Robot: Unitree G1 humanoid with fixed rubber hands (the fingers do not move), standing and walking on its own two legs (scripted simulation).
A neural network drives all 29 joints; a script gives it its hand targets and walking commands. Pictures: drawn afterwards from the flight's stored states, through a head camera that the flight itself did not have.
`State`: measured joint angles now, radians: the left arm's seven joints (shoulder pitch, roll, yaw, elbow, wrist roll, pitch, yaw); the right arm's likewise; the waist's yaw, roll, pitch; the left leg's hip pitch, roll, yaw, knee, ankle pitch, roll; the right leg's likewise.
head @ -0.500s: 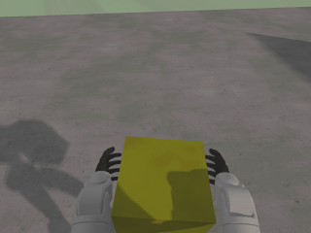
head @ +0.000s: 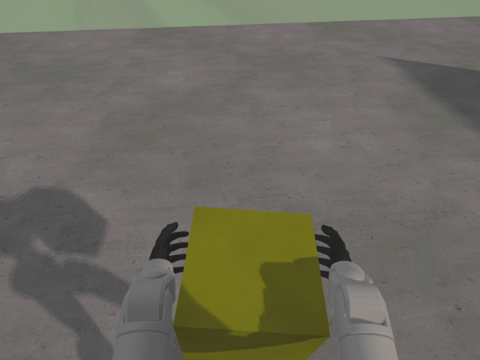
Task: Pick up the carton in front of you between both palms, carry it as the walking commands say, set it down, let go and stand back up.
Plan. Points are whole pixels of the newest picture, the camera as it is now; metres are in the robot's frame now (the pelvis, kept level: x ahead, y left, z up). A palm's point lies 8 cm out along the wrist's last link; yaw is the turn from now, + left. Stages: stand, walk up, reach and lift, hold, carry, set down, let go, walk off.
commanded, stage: carry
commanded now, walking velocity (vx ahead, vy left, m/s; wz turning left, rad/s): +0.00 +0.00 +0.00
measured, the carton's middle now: (246, 293) +0.29 +0.00 -0.05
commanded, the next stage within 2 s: hold in 0.76 s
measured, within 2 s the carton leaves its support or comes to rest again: neither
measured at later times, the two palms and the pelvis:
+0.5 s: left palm (156, 276) +0.27 +0.15 +0.04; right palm (339, 280) +0.27 -0.15 +0.04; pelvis -0.02 +0.00 +0.00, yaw +0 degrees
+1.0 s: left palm (133, 301) +0.23 +0.18 +0.04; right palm (323, 281) +0.27 -0.12 +0.04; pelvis -0.04 +0.00 +0.01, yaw +6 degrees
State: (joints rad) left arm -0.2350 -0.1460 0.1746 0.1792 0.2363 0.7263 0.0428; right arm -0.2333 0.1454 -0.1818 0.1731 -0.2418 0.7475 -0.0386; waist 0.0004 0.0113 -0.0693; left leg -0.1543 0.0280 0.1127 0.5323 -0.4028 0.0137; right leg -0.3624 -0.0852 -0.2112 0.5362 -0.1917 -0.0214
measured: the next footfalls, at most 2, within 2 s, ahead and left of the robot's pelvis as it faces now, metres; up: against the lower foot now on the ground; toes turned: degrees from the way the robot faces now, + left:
none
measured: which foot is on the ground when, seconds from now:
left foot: down 0.00-1.00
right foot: down 0.00-1.00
